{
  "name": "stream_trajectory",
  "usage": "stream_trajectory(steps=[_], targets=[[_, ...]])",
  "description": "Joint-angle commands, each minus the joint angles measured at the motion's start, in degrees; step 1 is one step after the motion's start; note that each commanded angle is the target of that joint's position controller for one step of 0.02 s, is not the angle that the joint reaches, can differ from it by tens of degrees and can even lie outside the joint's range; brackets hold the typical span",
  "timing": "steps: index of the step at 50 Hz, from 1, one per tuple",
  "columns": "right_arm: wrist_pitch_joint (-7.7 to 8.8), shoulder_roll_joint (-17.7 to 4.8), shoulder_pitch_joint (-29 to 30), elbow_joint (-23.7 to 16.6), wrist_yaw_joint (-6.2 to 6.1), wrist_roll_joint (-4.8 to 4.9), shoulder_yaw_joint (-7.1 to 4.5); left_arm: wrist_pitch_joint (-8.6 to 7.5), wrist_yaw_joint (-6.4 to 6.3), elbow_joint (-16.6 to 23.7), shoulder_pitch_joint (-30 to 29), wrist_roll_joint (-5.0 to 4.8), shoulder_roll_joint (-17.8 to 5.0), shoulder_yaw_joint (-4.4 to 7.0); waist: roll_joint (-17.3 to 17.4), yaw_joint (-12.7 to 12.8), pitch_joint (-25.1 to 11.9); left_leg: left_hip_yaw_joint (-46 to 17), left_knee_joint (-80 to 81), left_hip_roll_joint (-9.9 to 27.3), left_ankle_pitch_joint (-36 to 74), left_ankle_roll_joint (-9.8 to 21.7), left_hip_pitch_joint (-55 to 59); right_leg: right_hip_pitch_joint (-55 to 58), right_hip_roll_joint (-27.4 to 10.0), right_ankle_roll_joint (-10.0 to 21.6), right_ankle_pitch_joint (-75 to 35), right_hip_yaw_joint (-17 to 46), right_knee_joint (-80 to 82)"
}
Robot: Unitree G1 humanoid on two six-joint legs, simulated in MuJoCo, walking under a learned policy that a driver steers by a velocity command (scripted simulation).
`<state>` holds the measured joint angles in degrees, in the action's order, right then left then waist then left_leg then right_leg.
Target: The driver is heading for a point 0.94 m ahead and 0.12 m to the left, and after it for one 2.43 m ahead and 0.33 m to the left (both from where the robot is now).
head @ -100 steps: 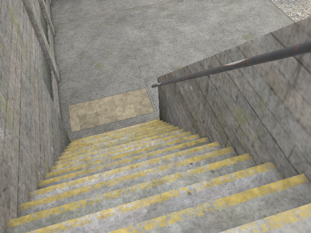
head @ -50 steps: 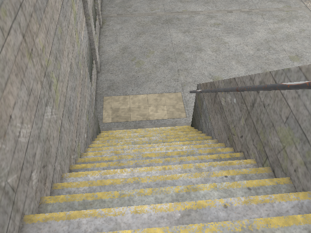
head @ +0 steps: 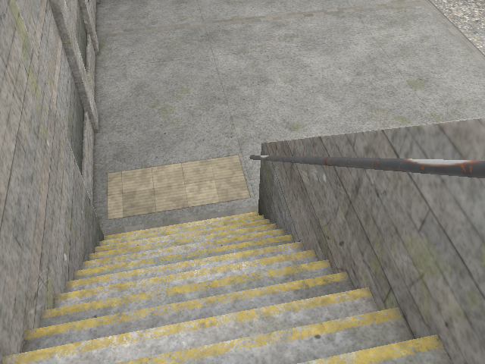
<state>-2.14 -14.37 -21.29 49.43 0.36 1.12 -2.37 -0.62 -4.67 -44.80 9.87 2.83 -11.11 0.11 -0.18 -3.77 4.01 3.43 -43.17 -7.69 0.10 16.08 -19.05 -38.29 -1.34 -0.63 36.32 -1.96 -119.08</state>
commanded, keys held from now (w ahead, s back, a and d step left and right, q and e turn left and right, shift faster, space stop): w+q+shift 0.42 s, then w+shift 0.40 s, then w+e+shift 0.18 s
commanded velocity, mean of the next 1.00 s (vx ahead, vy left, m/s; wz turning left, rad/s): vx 1.00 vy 0.00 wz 0.55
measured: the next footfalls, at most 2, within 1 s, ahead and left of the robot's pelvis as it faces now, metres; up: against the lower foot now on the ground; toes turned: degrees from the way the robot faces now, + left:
right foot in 0.38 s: +0.32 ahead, -0.22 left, -0.24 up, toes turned +24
left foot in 0.98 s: +0.48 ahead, +0.25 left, -0.46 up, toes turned +34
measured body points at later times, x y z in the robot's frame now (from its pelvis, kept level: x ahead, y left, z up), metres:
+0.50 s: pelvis +0.24 -0.11 -0.26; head +0.23 -0.13 +0.19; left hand +0.23 +0.17 -0.36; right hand +0.46 -0.30 -0.36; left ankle +0.14 +0.00 -0.68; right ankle +0.29 -0.24 -0.96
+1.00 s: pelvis +0.45 +0.09 -0.40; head +0.43 +0.09 +0.05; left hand +0.21 +0.23 -0.55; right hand +0.76 +0.02 -0.48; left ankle +0.45 +0.23 -1.15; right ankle +0.35 -0.19 -0.85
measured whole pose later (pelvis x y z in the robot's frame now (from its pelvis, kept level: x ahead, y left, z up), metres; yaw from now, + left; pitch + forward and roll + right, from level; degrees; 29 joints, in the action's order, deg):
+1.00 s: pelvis +0.45 +0.09 -0.40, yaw +30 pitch -3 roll -6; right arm 1.9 -13.5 -0.5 46.7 2.1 -2.2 -2.7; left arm -1.7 -1.8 -56.3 35.3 2.2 -12.4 2.8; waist 5.2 7.0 -1.2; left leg -1.7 -24.3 7.3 6.2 1.4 -15.5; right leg -10.9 -1.8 5.3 45.4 2.8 -98.3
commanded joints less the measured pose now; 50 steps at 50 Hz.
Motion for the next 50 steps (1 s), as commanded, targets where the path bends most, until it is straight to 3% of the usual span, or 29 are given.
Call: stream_trajectory(steps=[1, 2, 4, 6, 10, 12, 15, 17, 18, 19, 20, 21, 23, 24, 25, 27, 29, 31, 32, 34, 36, 38, 40, 43, 45, 47, 48, 49, 50], targets=[[3.58, -11.3, 8.0, -8.0, -0.73, -1.42, -1.07, -1.46, 0.35, 7.9, -2.0, 1.02, -7.2, 0.79, -3.9, 6.4, -4.0, -36.4, 9.4, 24.0, 23.6, 10.0, 0.8, -22.8, -2.8, -2.1, -7.4, 5.5, 12.5], [5.66, -8.4, 4.4, -6.8, -0.96, -1.44, 0.2, -0.62, 0.05, 8.9, -5.0, 1.83, -8.4, 1.35, -9.0, 6.6, -3.3, -33.6, 5.2, 19.0, 16.5, 6.0, -1.6, -22.7, -3.5, -3.5, -23.7, 8.3, 25.3], [6.99, -1.8, 8.2, -8.9, -1.36, 0.53, 2.95, 0.75, 0.9, 10.6, -7.9, 1.11, -3.3, -0.69, -4.7, 6.5, -4.7, -27.4, 8.2, 8.5, 5.4, 0.5, -23.2, 1.7, -0.3, -6.0, -46.0, 2.2, 45.8], [6.07, -2.4, 10.4, -10.7, -1.44, -0.08, 3.33, 1.13, 2.68, 6.3, 0.3, -0.23, -1.9, -0.85, 5.5, 6.7, -10.2, -27.6, 2.1, 7.5, 14.1, -0.1, -18.9, 10.7, 0.1, -4.0, -51.7, 1.8, 41.3], [4.34, -6.2, -6.2, -7.8, -2.89, -2.6, 0.68, -1.83, 3.41, 12.9, -17.1, 0.79, -7.2, 1.47, 7.5, -4.8, -3.9, -40.9, -12.5, 7.1, 2.1, 4.2, 14.0, -24.3, 0.5, -1.6, -45.0, 11.8, 59.5], [4.24, -1.9, -3.4, -9.0, -3.15, -1.94, 1.55, -3.45, 4.25, 14.7, -16.3, 0.34, -5.9, 0.98, 1.7, -3.9, -5.4, -37.9, -16.4, 1.9, -11.3, 1.2, 3.0, -7.5, 3.2, -2.9, -63.7, 10.7, 76.9], [3.1, -1.7, 2.7, -9.5, -3.14, -0.79, 1.97, -3.27, 5.91, 12.7, -10.8, -4.19, -1.3, 0.14, 8.0, -3.8, -2.5, -33.3, -15.2, -2.0, -26.6, -1.2, -12.9, 22.6, 1.5, -2.4, -71.7, 8.0, 95.2], [3.05, -3.5, 11.4, -12.0, -2.76, -0.31, 1.84, -2.38, 4.8, 8.4, 1.8, -3.14, -5.4, 1.93, 13.4, 3.1, -3.2, -35.3, -26.7, -1.0, -19.5, -1.6, -19.3, 32.8, -1.5, 0.0, -73.1, 10.3, 87.3], [2.92, -4.8, 12.6, -12.5, -2.33, -0.47, 1.17, -2.47, 4.72, 6.3, 9.2, -2.62, -8.3, 3.11, 11.0, 6.1, -4.4, -32.6, -35.4, -2.2, -13.7, -2.8, -19.8, 40.1, -2.9, 0.6, -70.6, 10.7, 89.3], [2.08, -5.4, 9.6, -11.6, -2.54, -2.67, 0.46, -2.77, 4.76, 5.0, 14.9, -4.23, -11.0, 4.51, 3.3, 10.3, -0.9, -28.7, -49.9, -3.7, -21.7, -3.5, -22.2, 42.0, -7.0, 2.5, -60.6, 14.3, 102.3], [1.64, 0.5, 5.6, -11.7, -1.42, -1.94, 1.14, -2.47, 4.86, 3.5, 16.2, -3.75, -12.4, 4.53, -10.6, 7.4, -2.0, -19.4, -73.9, -9.9, -49.0, -5.7, -31.1, 48.5, -13.6, 3.7, -77.8, 15.7, 96.3], [1.46, 4.9, -1.4, -13.3, -1.01, -0.1, 2.02, -2.9, 6.23, 3.5, 14.7, -1.38, -11.3, 3.65, -16.3, 0.9, -8.6, -14.5, -85.2, -4.4, -52.8, -6.6, -49.8, 62.7, -18.1, -0.5, -88.8, 15.8, 69.9], [2.44, 3.5, 4.4, -11.5, -1.56, -1.86, 1.52, -3.02, 6.22, 0.9, 24.0, -4.7, -10.9, 3.82, -12.9, 6.7, -9.9, -10.5, -87.7, -0.8, -42.4, -6.7, -57.6, 56.1, -17.0, -2.4, -73.6, 16.0, 73.8], [3.47, -0.5, 10.5, -14.4, -2.07, -2.59, 0.42, -4.1, 6.16, 0.9, 23.0, -4.14, -13.2, 4.03, -12.8, 7.0, -8.7, -10.5, -84.0, 4.2, -33.0, -7.0, -59.6, 49.5, -18.6, 0.3, -53.4, 23.1, 78.2], [3.55, -0.2, 16.8, -17.9, -2.14, -2.71, 0.81, -5.39, 6.05, -0.4, 22.3, -3.87, -17.7, 4.63, -16.5, 7.2, -5.3, -13.9, -82.8, 6.7, -32.3, -8.5, -62.4, 41.6, -26.0, 7.9, -41.4, 34.7, 83.6], [2.76, 0.4, 27.9, -19.0, -2.61, -3.44, 1.04, -5.28, 6.02, -0.1, 13.7, -1.85, -11.4, 1.94, -2.9, 5.9, 9.5, -20.6, -64.0, 6.7, -14.8, -12.1, -65.6, 19.5, -19.8, 4.7, -12.9, 29.2, 84.6], [2.7, 3.8, 23.2, -18.6, -1.28, -1.38, 2.46, -4.56, 4.74, 1.7, 7.3, -1.34, -6.2, -0.85, -1.0, 0.8, 8.0, -17.1, -41.7, 4.1, 5.1, -14.7, -45.1, -2.8, -15.4, 3.4, -2.2, 21.3, 88.7], [2.32, 3.3, 12.6, -11.7, 0.08, -1.78, 1.06, -5.63, 5.37, -0.9, 8.1, -3.27, -13.3, 0.76, -8.2, -1.2, -0.9, -11.4, -47.1, 3.7, 18.3, -14.8, -22.1, -6.8, -15.3, 6.4, -1.4, 19.9, 93.1], [1.8, 0.9, 13.0, -11.3, -0.39, -2.12, 0.49, -5.6, 5.77, -1.9, 9.9, -3.43, -14.7, 1.4, -11.3, -0.1, 1.0, -11.0, -47.7, 4.4, 12.1, -14.3, -31.9, 3.6, -15.3, 6.8, -7.6, 18.5, 90.3], [2.34, -1.5, 24.5, -13.3, -1.15, -3.65, -0.29, -5.14, 5.0, -5.7, 19.8, -2.47, -11.3, 0.84, -6.6, 7.5, 7.1, -17.1, -35.7, 5.9, 12.8, -13.3, -55.4, 26.5, -13.9, 7.7, -14.3, 19.4, 78.0], [4.31, -0.6, 32.0, -13.9, -0.57, -2.97, -0.9, -4.5, 3.78, -7.6, 28.8, 0.19, -11.4, 1.37, -4.5, 13.6, 3.2, -15.6, -24.2, 5.3, 18.8, -13.1, -56.8, 36.6, -12.5, 9.0, -15.1, 19.4, 71.4], [4.82, 0.1, 37.9, -15.7, -0.01, -1.97, -1.17, -4.48, 3.2, -8.2, 32.4, 1.14, -12.1, 2.23, -8.8, 16.2, 3.8, -17.6, -21.1, 7.0, 12.9, -12.9, -61.0, 42.9, -14.6, 11.1, -19.5, 22.9, 72.9], [5.29, 2.4, 37.4, -15.5, 2.41, -0.43, -0.07, -4.03, 2.11, -6.6, 25.9, 0.74, -8.2, 1.24, -0.4, 11.9, 4.3, -12.5, -3.5, 9.8, 33.6, -12.8, -35.4, 24.6, -13.6, 8.8, -5.7, 15.5, 77.4], [3.25, -0.2, 32.1, -10.6, 4.56, 1.6, -0.23, -2.83, 2.11, -5.6, 18.6, -0.33, -12.9, 3.33, -4.1, 9.2, 8.7, -8.5, 11.0, 16.9, 33.9, -12.7, -11.9, 17.7, -14.0, 9.7, -1.6, 11.0, 80.8], [2.22, -4.7, 20.4, -4.5, 1.93, 0.19, -1.86, -2.41, 2.02, -7.8, 20.1, 1.08, -11.9, 3.57, -7.4, 6.9, 0.8, -7.8, 14.4, 18.7, 36.1, -12.2, -2.5, 29.1, -11.0, 8.5, -18.9, 7.2, 63.3], [2.48, -7.4, 4.3, 1.7, -0.24, -2.63, -3.49, -1.45, 2.62, -9.7, 24.5, 0.67, -10.8, 4.18, 2.9, 2.3, -3.7, 0.1, 27.1, 12.5, 25.8, -14.1, 13.2, 29.9, -5.7, 9.4, -36.6, 4.3, 37.5], [2.86, -6.8, -2.1, 4.8, 0.57, -4.63, -3.9, -1.08, 1.98, -10.2, 22.8, -0.73, -11.0, 4.84, 7.0, -1.1, -2.6, -2.4, 28.0, 13.6, 22.8, -13.9, 25.5, 18.0, -2.8, 10.0, -27.4, 5.2, 19.3], [3.27, -7.7, -5.8, 4.8, 1.43, -5.11, -3.63, -1.05, 2.45, -9.2, 19.0, -0.86, -9.2, 5.39, 11.9, -4.4, -1.4, -7.6, 21.1, 17.8, 24.6, -11.9, 31.5, 2.3, 5.3, 9.4, 9.6, 6.1, 1.3], [4.0, -7.9, -4.5, 3.8, 2.12, -5.1, -1.96, -1.9, 3.49, -7.2, 25.3, -2.61, -1.9, 3.78, 17.7, 3.5, -4.8, -5.9, -7.5, 22.3, 65.5, -14.9, 39.2, -15.5, 6.4, 9.4, 18.2, 10.8, -2.9]])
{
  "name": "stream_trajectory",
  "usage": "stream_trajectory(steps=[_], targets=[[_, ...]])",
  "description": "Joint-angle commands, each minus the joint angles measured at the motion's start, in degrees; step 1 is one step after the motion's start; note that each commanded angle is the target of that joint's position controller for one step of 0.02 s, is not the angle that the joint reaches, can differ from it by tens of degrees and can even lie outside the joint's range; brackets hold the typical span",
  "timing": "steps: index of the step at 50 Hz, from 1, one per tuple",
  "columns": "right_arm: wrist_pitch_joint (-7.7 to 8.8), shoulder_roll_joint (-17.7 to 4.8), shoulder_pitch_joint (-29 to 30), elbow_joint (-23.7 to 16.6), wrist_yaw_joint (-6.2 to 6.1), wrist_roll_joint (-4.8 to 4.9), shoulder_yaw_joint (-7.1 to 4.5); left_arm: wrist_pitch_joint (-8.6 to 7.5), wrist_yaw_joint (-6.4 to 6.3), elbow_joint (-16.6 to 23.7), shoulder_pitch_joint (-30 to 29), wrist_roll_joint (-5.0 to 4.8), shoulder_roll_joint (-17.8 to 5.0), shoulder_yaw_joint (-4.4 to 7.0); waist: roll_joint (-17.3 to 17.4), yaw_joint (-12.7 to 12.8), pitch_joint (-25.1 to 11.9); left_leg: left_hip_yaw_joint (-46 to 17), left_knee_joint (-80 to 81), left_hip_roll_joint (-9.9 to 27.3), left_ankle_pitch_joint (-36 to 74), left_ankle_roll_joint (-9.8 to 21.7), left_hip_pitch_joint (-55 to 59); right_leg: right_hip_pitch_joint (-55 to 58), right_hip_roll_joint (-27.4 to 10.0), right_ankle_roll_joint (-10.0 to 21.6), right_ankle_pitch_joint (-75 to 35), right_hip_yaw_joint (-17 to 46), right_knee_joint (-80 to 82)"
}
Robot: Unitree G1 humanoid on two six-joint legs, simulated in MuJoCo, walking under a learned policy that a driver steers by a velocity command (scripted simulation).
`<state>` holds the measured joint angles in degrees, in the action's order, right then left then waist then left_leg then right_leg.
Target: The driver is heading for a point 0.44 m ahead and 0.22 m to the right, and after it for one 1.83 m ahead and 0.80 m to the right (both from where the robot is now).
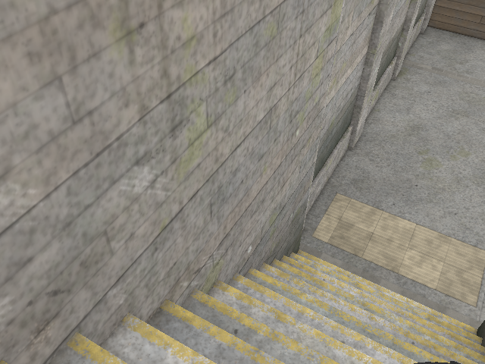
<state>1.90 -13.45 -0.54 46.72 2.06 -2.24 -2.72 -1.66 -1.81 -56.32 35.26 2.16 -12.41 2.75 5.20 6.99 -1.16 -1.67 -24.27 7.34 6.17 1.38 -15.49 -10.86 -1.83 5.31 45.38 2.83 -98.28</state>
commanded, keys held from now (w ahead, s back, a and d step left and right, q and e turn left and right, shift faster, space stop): w+e+shift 1.00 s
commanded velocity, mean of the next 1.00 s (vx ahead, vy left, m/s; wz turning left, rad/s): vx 1.00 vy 0.00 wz -0.86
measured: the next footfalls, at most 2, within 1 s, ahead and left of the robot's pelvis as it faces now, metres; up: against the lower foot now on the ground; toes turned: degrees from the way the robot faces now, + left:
right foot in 0.42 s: +0.30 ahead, -0.03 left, -0.22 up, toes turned -19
left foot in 0.86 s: +0.61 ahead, +0.12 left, -0.43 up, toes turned -46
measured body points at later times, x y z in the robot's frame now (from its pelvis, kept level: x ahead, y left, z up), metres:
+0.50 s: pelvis +0.26 +0.03 -0.29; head +0.26 +0.01 +0.16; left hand +0.41 +0.26 -0.41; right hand +0.32 -0.24 -0.42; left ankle +0.25 +0.17 -0.71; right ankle +0.26 -0.02 -0.99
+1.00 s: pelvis +0.53 +0.04 -0.51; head +0.53 +0.05 -0.06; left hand +0.85 +0.05 -0.59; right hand +0.33 -0.16 -0.64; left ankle +0.58 +0.14 -1.20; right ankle +0.45 -0.07 -0.95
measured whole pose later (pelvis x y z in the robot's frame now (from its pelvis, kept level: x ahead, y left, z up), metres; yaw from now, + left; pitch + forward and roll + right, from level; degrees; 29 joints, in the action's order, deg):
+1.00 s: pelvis +0.53 +0.04 -0.51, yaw -49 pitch -2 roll +0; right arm 3.5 -16.2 -22.4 49.8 1.3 -0.4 -2.6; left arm -0.1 -1.7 -39.1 4.9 1.7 -14.5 2.6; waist -1.0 -1.4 0.4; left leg 2.7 -51.6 0.1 -34.6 -0.5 -17.0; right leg -58.5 6.1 8.8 26.8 4.4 -120.0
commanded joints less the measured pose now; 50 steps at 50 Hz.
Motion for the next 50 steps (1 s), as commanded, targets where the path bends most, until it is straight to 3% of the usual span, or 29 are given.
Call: stream_trajectory(steps=[1, 2, 3, 4, 5, 6, 8, 12, 16, 17, 19, 20, 21, 22, 23, 24, 25, 28, 30, 32, 34, 37, 40, 43, 44, 45, 47, 49, 50], targets=[[0.23, -8.9, -27.5, 7.8, 0.38, 0.89, -2.01, -1.11, 0.17, 3.4, 3.9, -1.78, -0.8, 0.24, 10.3, -6.5, -5.5, -5.0, -23.4, 10.0, 47.7, -0.2, 37.1, -46.6, 2.5, 3.1, -0.1, 5.7, -14.0], [0.7, -10.5, -26.0, 8.6, 0.11, 1.87, -2.92, -0.25, 0.03, 3.3, 2.5, -0.56, 0.2, 0.03, 8.7, -6.2, -8.1, -11.1, -17.1, 13.7, 13.5, 4.4, 30.2, -47.2, -0.2, 3.3, -8.9, 5.1, -11.1], [1.82, -3.4, -21.7, 6.4, 0.77, 1.4, -0.59, 0.38, 0.24, 1.9, -0.4, -0.64, -4.0, 1.42, 0.2, -4.8, -3.1, -5.7, -14.1, 8.5, 1.5, 0.4, 15.7, -40.8, -0.8, 2.9, -19.7, 4.5, -0.8], [3.13, -4.8, -17.9, 6.5, 0.63, 1.61, -0.64, 1.02, -0.19, 4.0, -3.4, -0.24, 1.1, 0.36, 11.2, -3.0, -2.2, -9.8, -15.6, 13.8, -1.5, 1.1, 6.6, -41.7, -1.2, 2.8, -27.0, 6.0, 0.1], [3.57, -0.6, -16.3, 6.5, 0.06, 1.86, 0.99, 1.51, 0.6, 4.9, -6.6, -0.46, 1.8, -0.16, 6.4, -0.6, 3.3, -5.1, -14.2, 12.2, -8.6, 0.9, -7.8, -37.7, -1.9, 0.3, -40.6, 5.6, 14.3], [3.57, -1.3, -14.6, 5.8, -0.6, 1.69, 1.5, 2.39, 1.0, 6.8, -12.2, 0.2, 2.1, -0.18, 6.1, -1.6, 6.2, -6.5, -14.0, 14.2, -13.3, 1.7, -16.2, -35.0, 0.0, -1.6, -46.6, 4.0, 16.4], [4.68, -5.3, -15.6, 5.4, -0.57, 0.87, 1.06, 3.13, 0.4, 6.6, -11.7, 1.13, -1.0, 0.64, 4.5, -1.2, 2.7, -7.8, -20.0, 16.1, 1.1, 1.6, -15.7, -34.2, 0.4, -1.9, -50.6, 2.3, 17.9], [6.91, -3.2, -13.0, 6.0, -2.17, 3.31, 1.82, 1.6, 1.54, 11.8, -21.3, -0.16, -0.3, 0.09, 0.6, 0.3, 1.5, 3.0, -25.5, 9.9, -28.5, -0.8, -23.8, -21.1, 2.0, 0.4, -86.0, -0.9, 41.8], [4.38, -7.8, -15.3, 5.4, -3.86, 1.78, 0.13, 2.98, 2.51, 10.4, -20.6, 0.2, -1.8, 0.54, 0.8, -0.7, 5.9, 6.2, -37.0, 13.3, -22.1, 1.1, -15.7, -16.7, 0.7, 3.0, -80.4, -8.9, 43.5], [2.82, -10.3, -14.0, 4.8, -4.3, 0.11, -0.57, 3.06, 2.01, 13.0, -21.6, -2.19, -3.9, 0.98, 3.8, -0.6, 8.1, 4.7, -39.9, 16.2, -15.2, 3.0, -8.9, -21.2, -2.0, 4.8, -62.9, -10.6, 55.8], [1.34, -8.9, -14.4, 5.2, -4.98, -1.66, -0.65, 3.07, 2.25, 8.9, -8.7, -1.06, -9.5, 3.35, -3.3, 3.2, -0.4, 12.3, -68.0, 14.1, 8.7, 4.0, -10.1, 1.5, 1.8, 8.0, -51.9, -13.3, 55.5], [-0.86, -5.9, -12.0, 4.8, -5.83, -2.17, -0.95, 2.68, 3.04, 6.5, -2.6, -2.55, -9.7, 4.05, -9.2, 7.4, 2.0, 13.3, -95.5, 7.1, -2.1, 3.3, -16.3, 5.8, -0.5, 14.6, -38.4, -0.8, 68.9], [-2.33, 0.0, -4.7, 2.9, -5.95, -0.91, 0.71, 2.24, 3.21, 5.3, -2.9, -4.83, -8.5, 2.81, -23.0, 9.9, 9.8, 17.6, -115.4, -3.9, -44.0, 4.2, -31.6, 6.5, -0.5, 13.5, -65.9, -2.3, 67.5], [-1.68, 1.9, -9.0, -4.5, -5.25, -1.78, 2.07, 1.94, 3.15, 5.2, -5.9, -4.64, -9.7, 0.9, -25.1, -2.3, 9.4, 11.2, -110.3, -6.0, -53.9, 2.1, -52.8, 13.4, 0.3, 11.9, -108.7, 8.3, 48.5], [-0.17, 0.8, -6.8, -8.5, -4.11, -3.25, 2.49, 1.44, 2.97, 4.5, -1.8, -4.67, -10.3, 1.69, -14.1, -0.4, 0.6, 1.6, -98.7, -4.5, -56.8, 0.6, -58.0, 18.8, -6.1, 16.6, -100.0, 23.9, 50.3], [0.85, -0.4, -9.9, -7.6, -3.63, -2.62, 2.31, 1.24, 2.14, 4.8, -1.7, -3.44, -12.0, 2.16, -8.6, -2.8, -3.6, -4.8, -91.5, -2.2, -54.3, -0.7, -61.7, 17.2, -12.2, 19.6, -72.7, 33.7, 54.2], [1.31, -0.2, -9.8, -6.6, -3.45, -2.35, 2.14, 0.99, 1.7, 5.4, -4.9, -3.26, -13.3, 2.48, -10.3, -4.5, -4.7, -5.3, -91.0, -2.3, -51.8, -1.5, -63.9, 15.9, -13.8, 20.9, -57.6, 40.1, 57.8], [-0.82, -0.9, 1.5, -9.2, -4.5, -0.96, 2.36, -0.71, 1.13, 12.9, -19.9, -1.96, -4.2, -1.82, -1.7, -8.8, 1.3, -4.6, -57.8, -5.0, -9.9, -8.1, -41.4, -20.3, -6.8, 15.8, -32.8, 39.0, 63.9], [-2.6, 0.6, -6.7, -4.4, -3.96, -0.8, 2.25, -0.77, 1.36, 14.0, -23.1, -2.96, -6.4, -1.92, -7.7, -11.3, -2.8, -3.3, -63.5, -5.2, -1.7, -7.0, -27.8, -24.6, -3.6, 12.7, -44.5, 34.4, 59.0], [-1.61, -3.6, -2.8, -5.8, -3.11, -1.08, 0.42, -0.99, 0.58, 11.3, -14.7, -3.38, -6.7, -1.12, -9.0, -8.6, -0.8, -7.0, -50.7, -5.2, 8.1, -5.5, -38.3, -12.3, 0.5, 13.0, -40.1, 32.7, 46.9], [-0.6, -1.7, 1.8, -8.6, -1.51, -0.91, 1.53, -0.83, -0.35, 12.4, -15.7, -3.85, -5.1, -1.55, -7.8, -7.4, -0.3, -5.5, -34.4, -7.1, 21.0, -4.4, -25.2, -19.5, 4.5, 11.2, -26.4, 29.4, 43.8], [-0.47, -0.3, 2.1, -8.9, -1.27, 1.24, 1.29, 0.34, 0.66, 14.7, -19.2, -3.25, -6.1, -0.95, -12.6, -4.1, 0.1, -2.7, -18.6, -9.2, 23.1, -4.1, -4.9, -24.7, 7.7, 9.3, -20.5, 24.7, 42.7], [-0.15, -4.2, -8.1, -6.2, -1.52, 1.74, -0.31, 1.06, 0.77, 15.7, -21.4, -1.95, -6.4, -0.9, -18.1, -5.7, 2.2, -6.4, -13.9, -6.7, 15.0, -1.5, 0.0, -19.9, 6.8, 9.5, -30.4, 27.6, 33.1], [0.4, -6.7, -31.3, 1.0, -1.67, 3.93, -2.24, 2.44, 0.33, 15.7, -28.0, -0.62, -3.5, -0.75, -6.4, -18.9, 3.0, -6.3, 6.5, 1.5, 18.8, 1.0, 19.7, -29.3, 13.9, 7.3, -33.2, 15.3, -12.4], [0.79, -5.6, -27.1, -0.1, -0.6, 2.74, -0.83, 2.41, 1.51, 18.8, -25.2, -1.64, 4.0, -2.11, 7.4, -11.6, 4.7, -8.9, -10.9, 5.8, 36.5, -2.0, 26.1, -50.3, 20.1, 6.2, -0.2, 9.0, -29.7], [0.87, -5.6, -24.3, -0.3, 0.41, 1.5, 0.02, 1.78, 1.22, 20.3, -19.7, -3.22, 7.2, -3.18, 13.8, -4.8, 3.3, -8.7, -25.5, 8.3, 50.6, -6.0, 31.3, -64.0, 13.8, 6.1, -0.7, 4.0, -29.7], [1.77, -5.4, -27.5, -0.6, 0.07, 2.71, -0.16, 0.5, 0.48, 20.2, -26.5, -1.99, 1.8, -1.71, 7.1, -8.9, -0.4, -10.9, -19.7, 8.8, 27.6, -5.9, 25.3, -68.1, 8.1, 5.4, -15.2, 2.5, -27.5], [2.85, -7.7, -29.4, 2.1, -0.93, 1.62, 0.04, 0.17, -0.01, 23.5, -33.1, 0.91, 3.6, -2.7, 5.7, -7.1, 2.1, -15.5, -22.0, 13.4, 21.5, -2.7, 16.0, -73.9, 2.0, 3.1, -24.1, 5.5, -25.0], [3.34, -8.7, -26.0, 1.0, -1.04, 0.59, 0.03, 0.22, 0.08, 25.3, -35.7, 0.75, 1.9, -2.5, 5.8, -6.4, 3.0, -20.7, -17.6, 14.8, -1.7, -2.8, 6.0, -71.3, 1.1, 0.7, -31.9, 7.3, -11.5]])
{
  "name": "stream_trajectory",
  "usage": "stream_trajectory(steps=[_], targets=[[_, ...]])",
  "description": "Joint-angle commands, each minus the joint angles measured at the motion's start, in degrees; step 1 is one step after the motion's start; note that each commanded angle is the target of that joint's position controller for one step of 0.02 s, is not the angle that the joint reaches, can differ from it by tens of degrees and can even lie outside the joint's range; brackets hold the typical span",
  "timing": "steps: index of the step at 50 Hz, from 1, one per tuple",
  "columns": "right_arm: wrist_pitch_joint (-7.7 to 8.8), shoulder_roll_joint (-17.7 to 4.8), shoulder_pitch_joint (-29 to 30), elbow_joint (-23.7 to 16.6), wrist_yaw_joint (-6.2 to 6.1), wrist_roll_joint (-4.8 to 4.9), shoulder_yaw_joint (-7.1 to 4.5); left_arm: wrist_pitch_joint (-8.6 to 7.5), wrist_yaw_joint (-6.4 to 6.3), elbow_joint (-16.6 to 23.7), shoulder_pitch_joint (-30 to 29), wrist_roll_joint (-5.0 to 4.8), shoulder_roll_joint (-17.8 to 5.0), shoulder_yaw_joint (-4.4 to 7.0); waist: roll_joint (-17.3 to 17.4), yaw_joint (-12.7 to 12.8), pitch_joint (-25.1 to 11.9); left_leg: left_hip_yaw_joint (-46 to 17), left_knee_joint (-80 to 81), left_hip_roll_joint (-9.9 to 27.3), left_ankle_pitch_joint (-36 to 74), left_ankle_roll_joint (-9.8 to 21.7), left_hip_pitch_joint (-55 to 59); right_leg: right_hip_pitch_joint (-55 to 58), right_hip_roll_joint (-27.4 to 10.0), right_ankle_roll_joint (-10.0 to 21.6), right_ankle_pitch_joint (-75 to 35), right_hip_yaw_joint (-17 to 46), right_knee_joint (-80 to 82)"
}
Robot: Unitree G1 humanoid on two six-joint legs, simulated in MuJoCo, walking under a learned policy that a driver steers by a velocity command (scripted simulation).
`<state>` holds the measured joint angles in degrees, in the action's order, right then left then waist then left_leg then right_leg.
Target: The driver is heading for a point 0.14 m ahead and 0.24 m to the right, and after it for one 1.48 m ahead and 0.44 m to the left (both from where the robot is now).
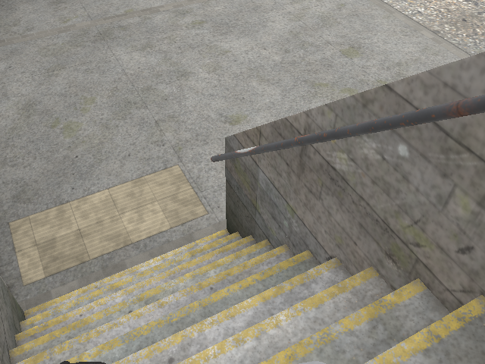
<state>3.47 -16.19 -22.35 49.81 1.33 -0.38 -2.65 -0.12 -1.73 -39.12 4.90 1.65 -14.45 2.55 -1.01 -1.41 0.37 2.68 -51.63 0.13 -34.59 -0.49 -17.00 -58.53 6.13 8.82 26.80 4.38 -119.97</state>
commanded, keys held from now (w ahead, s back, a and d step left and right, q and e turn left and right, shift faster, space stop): w+e+shift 0.06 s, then q+shift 0.94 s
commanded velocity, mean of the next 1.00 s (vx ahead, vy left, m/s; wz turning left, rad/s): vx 0.29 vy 0.00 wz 0.41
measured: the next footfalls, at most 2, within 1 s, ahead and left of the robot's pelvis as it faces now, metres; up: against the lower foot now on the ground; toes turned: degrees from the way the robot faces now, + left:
right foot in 0.38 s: +0.33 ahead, -0.12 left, -0.21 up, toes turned -12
left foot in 0.82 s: +0.24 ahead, +0.15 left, -0.21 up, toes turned +19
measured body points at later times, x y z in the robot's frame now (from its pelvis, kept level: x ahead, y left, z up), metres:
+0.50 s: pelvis +0.24 -0.03 -0.13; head +0.24 -0.03 +0.32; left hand +0.31 +0.22 -0.27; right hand +0.18 -0.28 -0.27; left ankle +0.14 +0.12 -0.65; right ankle +0.30 -0.11 -0.88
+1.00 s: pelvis +0.29 +0.05 -0.23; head +0.27 +0.02 +0.22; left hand +0.41 +0.38 -0.24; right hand +0.39 -0.21 -0.36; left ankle +0.21 +0.14 -0.90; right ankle +0.42 -0.05 -0.85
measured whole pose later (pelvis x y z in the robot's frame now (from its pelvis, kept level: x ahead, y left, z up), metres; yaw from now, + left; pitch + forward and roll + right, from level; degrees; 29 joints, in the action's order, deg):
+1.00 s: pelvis +0.29 +0.05 -0.23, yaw +25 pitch +0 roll +2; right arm 5.6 -17.7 -29.4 44.4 4.2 -4.5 -4.4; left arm -6.9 0.5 -33.4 5.6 3.7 -19.2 2.5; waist 1.4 -6.1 -4.5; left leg -3.4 -57.6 -6.2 -34.1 2.7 -23.6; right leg -45.3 -1.3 -5.3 22.0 5.7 -76.4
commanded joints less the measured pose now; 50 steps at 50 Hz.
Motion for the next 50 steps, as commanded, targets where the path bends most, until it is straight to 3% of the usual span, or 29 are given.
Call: stream_trajectory(steps=[1, 2, 4, 7, 9, 10, 11, 12, 13, 15, 18, 19, 20, 21, 24, 25, 26, 28, 31, 33, 36, 40, 42, 43, 44, 45, 46, 49, 50], targets=[[1.96, -0.1, 0.2, -2.5, -0.74, -1.16, 2.25, -1.34, 0.29, 7.7, -9.8, 1.32, 4.4, -2.8, 5.9, 2.3, 7.9, -21.2, 13.3, 18.3, 24.5, -1.5, -6.1, -18.2, -5.5, -5.3, -22.4, 3.9, 22.3], [1.84, 1.0, 4.0, -4.3, -1.23, -1.11, 3.27, -1.15, 1.31, 8.0, -11.1, 0.24, 4.1, -3.12, 1.6, 3.0, 9.1, -15.8, 18.1, 15.2, 19.4, -2.6, -21.6, -0.7, -3.2, -6.0, -33.3, -0.6, 35.7], [2.75, -7.3, 2.9, -2.3, -0.49, -0.33, 1.66, 0.55, 2.13, 1.9, -0.5, 1.03, 3.4, -1.81, 7.4, 6.1, 2.5, -14.6, 14.6, 17.1, 33.4, -1.5, -19.1, 13.0, -3.1, -4.4, -43.9, -1.3, 33.6], [1.7, -3.5, -14.9, 5.6, -1.51, -0.74, 2.09, -1.89, 1.16, 0.5, -9.8, 1.5, -1.5, -0.1, 6.2, -4.0, 9.9, -16.0, 2.5, 11.7, 31.0, 2.0, 12.1, -14.4, -3.2, -2.9, -45.1, 3.0, 54.0], [0.84, -1.7, -22.8, 9.9, -2.41, -2.26, 2.54, -4.8, 2.04, 0.8, -16.6, 0.45, 1.1, -0.07, 7.2, -8.2, 10.5, -21.1, 4.2, 12.4, 41.1, 5.8, 18.5, -15.1, -3.5, -3.0, -39.8, 3.9, 61.6], [2.36, -5.5, -22.6, 12.1, -2.62, -12.66, 0.7, -4.29, 8.86, 3.2, -15.0, 6.09, 3.2, -2.85, 6.7, -7.0, 21.3, -22.0, 5.6, 12.4, 41.2, 3.2, 9.5, -21.6, -4.8, -3.5, -51.2, 6.1, 68.5], [2.96, -6.3, -15.6, 10.3, -1.81, -9.22, 0.24, -2.96, 11.72, 1.4, -13.7, 6.66, 2.6, -2.55, 0.3, -4.3, 15.9, -15.5, 5.8, 11.3, 30.1, 4.8, -5.7, 3.2, -8.1, -4.6, -63.1, -2.3, 80.5], [1.02, 1.0, -9.7, 7.5, -2.94, 1.15, 2.33, -3.88, 7.32, -0.6, -15.0, -1.21, 5.0, -1.52, 1.3, -3.1, 4.4, -16.8, 6.7, 9.4, 22.3, 8.6, -6.3, 26.0, -8.7, -5.1, -62.9, -3.5, 84.1], [2.43, -5.9, -16.7, 13.9, -0.48, -9.36, 1.37, -0.97, 10.73, -0.9, -9.0, 5.96, 4.4, -3.98, 9.6, -3.0, 12.6, -11.4, 2.8, 8.1, 7.2, 6.6, -22.9, 36.0, -9.7, -5.8, -75.0, -3.8, 80.8], [3.06, -9.2, -10.0, 10.9, -0.3, -5.56, -0.34, 1.7, 11.57, -2.9, -4.8, 6.5, -1.3, -2.42, 0.6, -1.1, 8.0, -14.5, -3.1, 7.1, 9.8, 6.6, -8.2, 37.4, -10.9, -5.1, -62.0, -1.3, 94.8], [0.24, -6.0, -18.6, 12.8, 2.02, -6.6, 1.54, -0.43, 6.73, -12.2, 20.9, 5.87, -4.7, -0.1, -6.0, 3.8, -3.2, -9.9, -29.6, -4.2, 23.8, 1.4, -5.4, 73.2, -12.3, -4.1, -76.8, -9.6, 115.9], [-1.52, -4.2, -17.5, 12.1, 4.57, -6.42, 1.88, -0.64, 6.17, -16.7, 35.3, 6.66, -6.3, 0.82, -8.9, 7.7, -12.5, -10.1, -44.6, -6.5, 1.1, -0.5, -18.2, 97.1, -21.5, 2.4, -85.2, -2.7, 104.7], [-0.95, -3.4, -14.5, 7.5, 5.85, -2.81, 0.42, -0.9, 5.26, -14.9, 37.9, 7.46, -12.1, 2.38, -14.0, 9.8, -18.9, -7.5, -65.9, -8.2, -17.2, -2.9, -29.1, 104.5, -28.6, 9.5, -120.6, -0.6, 83.6], [0.09, 4.6, -12.7, 0.2, 5.23, -1.55, 3.52, -1.8, 6.78, -13.9, 25.5, 4.54, -8.1, 2.02, -5.6, 4.6, -26.5, -8.3, -58.1, -3.8, -17.7, -3.1, -40.9, 106.6, -41.7, 17.9, -104.9, 8.6, 85.1], [-0.34, 2.3, -11.1, 1.2, 4.38, -0.77, 4.42, -2.26, 5.83, -11.2, 11.3, 4.41, -1.9, -1.15, 4.4, -1.2, -2.8, -10.4, -40.6, 5.0, 1.8, -1.9, -24.5, 51.0, -28.8, 8.1, -71.2, -4.9, 99.0], [-0.73, 4.0, -13.6, 1.7, 3.74, -4.07, 4.87, -3.77, 3.9, -12.5, 11.2, 3.53, 1.8, -2.27, -3.2, -4.2, 4.2, -9.7, -31.9, 5.6, 10.5, -1.0, -21.3, 40.2, -23.7, 5.3, -60.6, -6.4, 102.7], [-0.81, 0.5, -15.7, 3.5, 4.33, -5.81, 3.24, -5.64, 2.47, -11.4, 10.7, 3.23, 1.1, -2.12, -4.0, -4.9, 4.7, -5.8, -27.0, 2.8, 22.4, -0.8, -11.2, 30.7, -19.7, 4.7, -54.6, -12.0, 103.6], [-0.6, -1.1, -12.8, 0.4, 5.66, -5.07, 1.58, -7.99, 0.67, -9.3, 7.4, 5.72, -6.3, -0.58, -4.5, -5.4, 0.6, -2.0, -20.3, 0.2, 33.2, -1.9, -6.2, 28.9, -19.0, 4.7, -52.1, -17.7, 99.9], [-1.21, 0.0, -10.6, -8.3, 4.18, -4.3, 0.99, -7.19, 1.13, -5.8, 5.4, 8.16, -10.6, 0.98, -4.2, -6.3, -5.2, -7.6, -37.9, 1.6, 24.7, -1.3, -14.9, 35.2, -36.1, 7.2, -57.2, -12.3, 90.7], [-2.85, 0.8, -2.8, -14.2, 2.05, -6.85, 1.08, -7.3, 1.27, -8.0, 11.3, 7.8, -9.2, 1.18, -5.0, -2.2, -0.2, -11.8, -36.4, 5.5, 23.2, -0.1, -28.0, 41.3, -45.5, 5.4, -42.9, -4.3, 90.9], [-2.21, -0.6, 5.2, -17.5, 2.24, -6.89, -0.14, -7.68, -1.18, -9.8, 17.7, 7.45, -10.6, 2.13, -4.9, 2.6, 0.9, -4.6, -28.6, 4.6, 21.5, 0.0, -28.1, 43.0, -39.5, 0.3, -34.8, -10.5, 85.5], [-0.56, -3.7, 4.3, -17.3, 1.13, -6.7, -4.6, -7.6, -0.51, -5.7, 10.2, 8.06, -21.3, 6.45, -7.1, -3.0, 0.4, 7.5, -9.3, -2.7, 19.8, 0.2, -7.6, 32.4, -35.3, -6.9, -18.8, -16.3, 79.8], [2.03, -8.2, -15.1, -9.4, -2.52, -6.42, -7.76, -7.87, 0.94, -1.9, 4.7, 6.1, -21.7, 8.69, 2.7, -11.1, -4.5, 5.5, 11.9, -8.3, 32.8, 1.5, 6.7, 31.9, -26.6, -9.5, -9.1, -21.3, 53.8], [3.08, -20.3, -25.8, -4.5, -5.46, -5.66, -9.21, -8.15, 2.11, 10.2, -2.3, 6.29, -9.5, 5.38, 21.8, -8.3, -11.5, -22.4, 15.6, -0.6, 80.7, 12.9, 25.3, 9.7, -12.0, -12.9, 24.9, -22.1, 35.8], [4.78, -19.9, -28.7, -5.3, -3.41, -8.25, -8.4, -9.15, 2.58, 16.0, -12.6, 1.93, -3.9, 1.81, 6.0, -13.2, -13.2, -39.6, 12.8, 15.1, 93.7, 20.7, 39.3, -6.3, -7.4, -14.7, 28.4, -5.1, 34.4], [6.19, -13.4, -29.5, -5.7, -0.39, -5.64, -6.1, -9.48, 2.42, 16.5, -16.1, -1.89, -0.8, -0.3, -0.8, -16.5, -7.3, -46.2, 10.4, 19.6, 91.0, 20.9, 36.8, -14.4, -8.2, -15.8, 25.8, 2.0, 40.7], [6.93, -11.1, -21.1, -8.0, 2.02, -3.41, -4.77, -10.31, 2.35, 17.0, -11.3, -3.41, -2.8, -0.56, 7.2, -11.4, -0.5, -52.7, 13.3, 21.2, 71.7, 23.4, 27.8, -20.1, -8.4, -16.1, 17.0, 6.1, 44.6], [2.41, -13.2, 11.0, -14.0, 4.29, -3.76, -4.39, -6.09, 1.74, 7.0, 5.3, 2.43, -12.3, 1.31, 5.5, 5.7, 3.4, -35.6, 15.1, 10.7, 46.6, 19.2, -20.3, 12.6, -6.4, -13.3, -11.6, 1.3, 35.3], [1.66, -3.9, 11.7, -13.4, 3.21, -4.18, -0.66, -3.58, 3.07, 4.0, 9.5, 5.66, -11.7, 0.73, 1.7, 4.8, 3.3, -27.4, 6.5, 3.5, 29.9, 13.9, -27.5, 12.3, -7.2, -12.6, -30.2, 4.8, 42.5]])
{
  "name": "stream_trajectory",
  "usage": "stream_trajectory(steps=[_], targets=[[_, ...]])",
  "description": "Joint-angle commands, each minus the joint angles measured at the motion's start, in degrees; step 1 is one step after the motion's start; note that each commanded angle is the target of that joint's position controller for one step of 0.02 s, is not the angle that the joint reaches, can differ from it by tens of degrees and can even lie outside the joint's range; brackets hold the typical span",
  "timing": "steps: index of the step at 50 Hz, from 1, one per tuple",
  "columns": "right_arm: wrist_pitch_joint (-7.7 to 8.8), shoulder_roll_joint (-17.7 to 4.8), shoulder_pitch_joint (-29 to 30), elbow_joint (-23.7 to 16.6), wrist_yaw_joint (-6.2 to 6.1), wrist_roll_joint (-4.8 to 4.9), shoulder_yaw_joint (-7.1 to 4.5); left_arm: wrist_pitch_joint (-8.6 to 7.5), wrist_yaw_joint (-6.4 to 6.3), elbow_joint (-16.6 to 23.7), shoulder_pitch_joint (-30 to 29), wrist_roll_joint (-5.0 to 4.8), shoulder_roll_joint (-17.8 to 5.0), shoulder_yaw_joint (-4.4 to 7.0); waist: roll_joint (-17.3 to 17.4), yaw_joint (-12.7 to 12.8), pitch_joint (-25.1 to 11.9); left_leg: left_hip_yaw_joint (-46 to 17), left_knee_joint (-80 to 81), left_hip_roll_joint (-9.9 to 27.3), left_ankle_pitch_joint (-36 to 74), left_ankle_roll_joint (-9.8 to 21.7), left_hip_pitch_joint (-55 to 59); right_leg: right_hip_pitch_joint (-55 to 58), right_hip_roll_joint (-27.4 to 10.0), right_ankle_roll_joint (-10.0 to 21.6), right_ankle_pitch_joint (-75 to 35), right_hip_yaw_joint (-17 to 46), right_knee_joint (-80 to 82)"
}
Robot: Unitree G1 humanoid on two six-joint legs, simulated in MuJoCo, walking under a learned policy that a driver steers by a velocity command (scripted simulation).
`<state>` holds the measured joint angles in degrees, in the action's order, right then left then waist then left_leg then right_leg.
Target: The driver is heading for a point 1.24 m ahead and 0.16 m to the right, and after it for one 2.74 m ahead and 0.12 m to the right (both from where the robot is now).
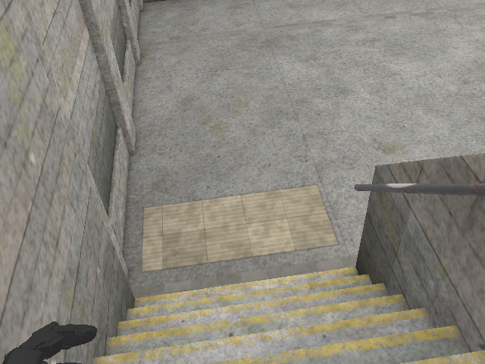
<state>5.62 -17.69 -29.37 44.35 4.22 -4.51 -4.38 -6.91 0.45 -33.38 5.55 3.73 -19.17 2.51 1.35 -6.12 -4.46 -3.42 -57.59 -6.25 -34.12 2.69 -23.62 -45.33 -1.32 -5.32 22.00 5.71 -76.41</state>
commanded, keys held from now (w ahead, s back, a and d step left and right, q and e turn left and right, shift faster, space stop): q+shift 0.14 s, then shift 0.04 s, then e+shift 0.52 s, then w+e+shift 0.30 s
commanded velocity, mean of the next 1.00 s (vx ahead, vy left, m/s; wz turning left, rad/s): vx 0.14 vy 0.00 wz -0.23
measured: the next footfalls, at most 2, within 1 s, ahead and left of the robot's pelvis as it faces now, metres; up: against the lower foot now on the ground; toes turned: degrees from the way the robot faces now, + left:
right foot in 0.28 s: +0.21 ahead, -0.14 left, -0.21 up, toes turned +23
left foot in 0.56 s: +0.02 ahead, +0.02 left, +0.00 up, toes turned +5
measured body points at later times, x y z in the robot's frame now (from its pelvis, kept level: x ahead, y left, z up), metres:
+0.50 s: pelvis +0.04 -0.06 -0.14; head +0.05 -0.08 +0.30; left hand -0.12 +0.18 -0.25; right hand +0.28 -0.21 -0.23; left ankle +0.00 +0.03 -0.63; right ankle +0.17 -0.16 -0.89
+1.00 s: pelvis +0.03 -0.08 -0.01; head +0.05 -0.07 +0.44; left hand +0.31 +0.10 -0.10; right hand +0.00 -0.34 -0.13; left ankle -0.01 +0.02 -0.67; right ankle +0.13 -0.29 -0.59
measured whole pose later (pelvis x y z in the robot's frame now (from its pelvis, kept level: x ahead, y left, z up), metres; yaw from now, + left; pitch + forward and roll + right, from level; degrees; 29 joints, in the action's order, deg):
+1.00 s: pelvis +0.03 -0.08 -0.01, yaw -15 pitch +3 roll -1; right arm 6.9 -15.2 -21.3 46.2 0.3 -5.0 0.7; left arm 2.6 1.4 -37.8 3.5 1.0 -15.7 3.3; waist -0.7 -4.4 -1.7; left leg 16.5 -63.5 11.2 -41.3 0.2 -23.4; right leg -58.3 -2.5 -0.8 -14.1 6.3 -76.9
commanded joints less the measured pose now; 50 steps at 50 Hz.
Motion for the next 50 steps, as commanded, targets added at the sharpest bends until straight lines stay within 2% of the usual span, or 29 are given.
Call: stream_trajectory(steps=[1, 3, 4, 6, 10, 13, 14, 15, 16, 17, 18, 19, 20, 21, 25, 28, 29, 30, 31, 32, 33, 35, 36, 39, 41, 44, 46, 47, 50], targets=[[-1.06, -0.4, 18.0, -8.0, -0.71, -0.33, 2.94, 4.99, 2.07, -1.3, 10.5, 3.83, -3.0, -0.77, 0.4, 10.0, 3.8, -19.9, 9.8, 8.1, 27.6, 11.0, -22.5, 2.9, 0.1, 2.7, -28.9, 1.0, 0.6], [-0.03, -2.7, 10.6, -4.9, -3.04, -1.53, 3.55, 5.72, 3.39, 4.0, 6.2, 2.01, 1.5, -2.94, 0.4, 6.8, 1.0, -23.9, 6.5, 7.7, 26.2, 11.8, -19.6, 3.3, 0.2, 3.3, -27.9, 0.3, 1.3], [0.62, -3.5, 8.3, -4.5, -4.22, -2.07, 3.67, 6.15, 4.55, 4.2, 5.5, 1.72, 1.5, -4.14, -5.2, 3.8, 2.6, -20.2, 5.4, 6.0, 10.9, 7.6, -20.3, 8.6, -0.9, 3.6, -46.1, 2.7, 19.9], [0.71, -6.4, 12.3, -5.4, -4.07, -1.88, 3.71, 6.86, 5.19, 6.1, 3.3, 1.42, 0.9, -3.95, 2.5, 3.9, 5.9, -19.1, 6.5, 3.3, -7.3, 8.0, -35.3, 28.4, -0.2, 2.2, -45.8, 0.2, 29.8], [-1.81, -7.4, 2.1, -2.3, -2.71, 1.38, 4.56, 7.84, 5.51, 4.6, 3.4, 1.52, 1.2, -3.74, 4.7, 0.0, 7.6, -31.4, -1.6, 5.3, 1.0, 10.2, -15.2, 26.7, -2.8, 4.1, -44.0, 0.3, 60.9], [-3.34, -8.6, 2.7, -2.6, -0.46, 2.92, 5.55, 6.34, 4.7, -1.9, 16.0, 1.92, -3.3, 0.46, -0.6, 6.9, -0.8, -21.7, -22.7, -0.6, 7.7, 4.2, -26.4, 55.6, -3.9, 7.6, -41.1, -7.8, 64.6], [-3.83, -5.3, 3.3, -4.1, 2.04, 4.13, 5.6, 5.75, 5.06, -5.7, 30.3, 1.43, -2.8, 1.0, -9.4, 12.5, -8.3, -10.3, -38.5, -5.6, -9.2, -1.9, -40.9, 71.0, -9.4, 12.7, -48.1, -1.2, 49.5], [-6.36, -0.9, -3.6, -8.4, 3.15, 4.52, 5.78, 6.1, 6.24, -2.3, 18.2, -3.7, -9.9, 1.84, -16.5, 3.6, -7.5, -2.9, -35.1, -8.7, -22.7, -8.5, -42.1, 57.4, -15.6, 19.8, -10.0, 21.3, 59.3], [-7.89, -5.0, 10.6, -6.3, -0.97, 4.64, 2.25, 6.54, 3.08, -8.0, 24.9, -12.02, 1.2, -0.29, -14.0, 11.7, -1.2, 10.0, -41.4, -5.3, -18.2, 1.4, -30.7, 50.3, -12.6, 13.2, -22.5, 9.6, 58.9], [-9.34, -5.0, 12.1, -5.8, -2.52, 2.95, 1.33, 7.17, 1.29, -9.4, 31.6, -11.01, 3.8, -1.68, -11.5, 13.3, 0.0, 17.5, -52.4, -9.3, -25.4, 6.3, -29.8, 46.8, -1.9, 5.2, -23.1, -0.2, 54.8], [-6.99, -1.1, 20.3, -17.0, -2.52, 4.13, 4.01, 6.65, 1.72, -10.4, 40.0, 2.24, -7.2, 2.36, -10.3, 11.4, 3.3, 8.2, -60.3, -5.9, -27.5, 0.0, -44.7, 45.9, -8.3, 18.5, -27.2, 18.1, 53.7], [-8.28, 6.0, 5.6, -13.8, -3.22, 1.31, 5.76, 4.52, 0.57, -8.0, 30.5, -0.19, -12.2, 3.16, -22.0, 4.2, 0.9, 0.5, -62.5, 0.1, -12.7, -5.3, -42.7, 38.4, -18.8, 30.2, -18.9, 43.3, 57.9], [-8.36, 6.0, 9.0, -16.7, -2.51, 2.22, 8.55, 2.58, -0.32, -5.0, 21.9, 0.89, -11.4, 3.44, -9.0, 4.4, 2.3, 2.3, -58.7, 1.7, -6.4, -7.0, -42.2, 31.8, -22.3, 31.5, -12.3, 41.8, 66.3], [-9.13, 4.5, 14.1, -19.4, -2.32, 2.82, 8.12, 2.1, -1.54, -6.9, 25.2, 0.91, -11.5, 4.01, -3.1, 6.1, 1.3, 9.5, -59.1, -0.3, -12.0, -6.9, -38.4, 28.9, -18.6, 28.5, -5.0, 38.0, 70.7], [-10.2, 5.7, 17.6, -23.9, -2.25, 3.57, 8.48, 0.65, -4.29, -12.1, 33.1, 1.59, -6.1, 2.79, -11.5, 6.6, 2.5, 12.2, -44.7, -1.9, -18.4, -3.1, -26.6, 20.1, -9.8, 21.0, 0.7, 28.8, 74.0], [-8.93, 1.7, 14.7, -23.4, -0.43, 4.51, 6.09, 0.57, -3.5, -5.7, 18.4, 1.82, -8.5, 3.42, -11.6, -1.6, -2.5, 8.0, -21.4, -5.0, -18.5, 2.5, 6.2, -1.6, -8.3, 22.0, 4.2, 26.1, 81.2], [-7.84, -0.7, 2.4, -19.0, -1.27, 3.34, 4.49, 0.26, -2.54, -2.5, 13.3, 2.82, -4.1, 1.3, -7.4, -6.5, -5.8, -5.8, -13.8, -2.4, -14.6, 8.7, 29.4, -20.8, -5.5, 21.7, 5.0, 25.2, 70.7], [-7.29, -4.4, -12.7, -13.9, -3.23, -0.01, 3.31, 0.51, -1.47, 2.5, 8.6, 4.52, 7.8, -3.97, 7.1, -12.1, -5.9, -49.3, 9.1, 20.0, -0.1, 26.7, 44.5, -42.3, 6.2, 12.4, 11.3, 21.1, 46.9], [-7.07, -2.3, -17.5, -13.9, -4.42, -3.13, 3.95, 0.91, -1.92, 4.2, 0.9, 1.84, 12.3, -6.44, -2.9, -17.1, 7.9, -79.8, 23.3, 33.8, 19.1, 35.1, 37.5, -59.2, 9.5, 2.2, 11.0, 29.1, 37.0], [-7.1, -0.1, -11.0, -15.1, -3.19, -4.23, 4.76, 1.02, -2.43, 2.7, -1.8, -0.09, 10.7, -6.32, -6.2, -16.4, 11.1, -75.6, 25.0, 32.8, 29.1, 35.5, 25.7, -56.1, 8.9, -1.5, -0.5, 35.2, 36.6], [-7.78, 1.6, -0.2, -14.6, -1.29, -3.48, 5.03, 1.36, -3.36, 1.3, 1.8, -0.42, 7.4, -5.17, 0.3, -7.9, 6.4, -61.2, 20.1, 29.1, 30.6, 35.0, 17.7, -50.2, 9.5, -3.1, -2.9, 30.4, 30.5], [-6.66, 3.2, 14.5, -14.3, 0.33, -1.19, 4.96, 3.88, -3.5, -5.7, 19.0, 5.09, -0.9, -2.72, 2.7, 7.2, -3.3, -23.6, 11.9, 20.4, 32.7, 25.0, -8.2, -21.7, 13.3, -3.8, -10.8, 9.3, 6.2], [-4.96, 2.3, 21.3, -14.8, 0.6, -2.56, 4.74, 6.69, -1.78, -7.1, 22.6, 6.43, -3.2, -2.02, 4.7, 10.8, -5.1, -17.4, 15.5, 20.8, 19.6, 20.3, -19.9, -13.2, 11.2, -3.4, -18.3, 4.8, -9.8], [-0.05, 5.3, 30.7, -10.9, -1.38, -1.04, 6.04, 8.07, 2.05, -6.5, 19.1, 4.05, -1.0, -1.76, -4.0, 15.9, 4.5, -7.4, 20.1, 19.6, -7.0, 9.7, -27.6, -13.0, 6.6, 5.0, -34.5, 5.2, -27.7], [3.11, 3.9, 23.9, -6.8, -4.01, -1.5, 6.21, 6.68, 5.36, -6.2, 17.0, 3.65, 1.3, -2.47, -8.0, 12.3, 4.0, 3.5, 13.5, 17.0, 0.6, 4.5, -20.4, -12.5, 2.3, 6.1, -40.8, 1.5, -21.6], [4.85, -0.1, 10.0, -0.3, -6.53, -1.72, 6.37, 3.93, 7.7, 0.1, 0.6, 2.51, 2.0, -2.52, -0.1, 2.3, 5.7, 1.3, 13.9, 20.4, 3.8, 4.0, 3.4, -29.5, -2.2, 5.2, -35.0, 0.0, -14.9], [4.94, 1.2, -2.7, 5.4, -6.92, -3.16, 7.65, 3.87, 7.22, 2.6, -8.7, 3.24, 2.7, -2.6, 5.4, -4.7, 7.5, -3.2, 14.8, 24.8, 1.1, 4.1, 17.0, -40.2, -4.4, 6.1, -38.6, 0.0, -2.6], [0.96, -6.7, -10.7, 7.2, -4.49, 0.79, 2.27, 7.76, 0.87, -0.7, -12.5, -5.38, 3.4, 1.46, -4.2, -5.5, 3.4, -3.1, 9.6, 25.8, -10.5, 0.5, 17.3, -27.7, 0.4, 4.4, -36.6, 0.8, 2.7], [-0.84, -5.8, -6.5, 4.7, -3.02, 0.06, 1.79, 11.17, -1.59, 1.4, -17.4, -4.3, 4.8, 1.33, 7.9, -5.4, 9.8, -0.7, 12.6, 28.2, -12.6, -1.6, 16.4, -32.4, 1.1, 4.4, -35.7, -0.6, 4.5]])
Keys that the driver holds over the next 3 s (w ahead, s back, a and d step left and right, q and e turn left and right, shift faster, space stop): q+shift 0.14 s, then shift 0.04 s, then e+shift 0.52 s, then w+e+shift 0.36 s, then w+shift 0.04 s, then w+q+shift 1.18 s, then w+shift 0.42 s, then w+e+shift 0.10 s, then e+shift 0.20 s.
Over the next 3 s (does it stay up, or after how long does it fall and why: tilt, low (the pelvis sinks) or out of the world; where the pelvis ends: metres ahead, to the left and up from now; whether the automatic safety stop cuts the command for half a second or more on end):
stays up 0.93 -0.17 -0.87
